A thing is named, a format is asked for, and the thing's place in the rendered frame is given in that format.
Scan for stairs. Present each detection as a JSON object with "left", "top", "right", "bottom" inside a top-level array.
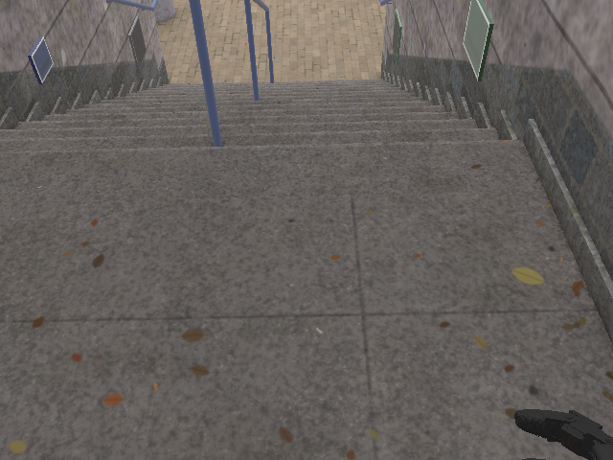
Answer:
[{"left": 0, "top": 79, "right": 500, "bottom": 151}]

